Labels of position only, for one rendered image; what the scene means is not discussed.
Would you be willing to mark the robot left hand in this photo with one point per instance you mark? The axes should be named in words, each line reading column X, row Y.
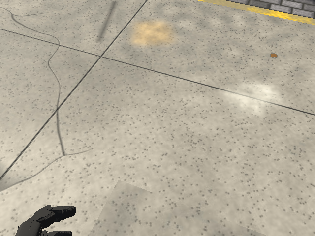
column 43, row 218

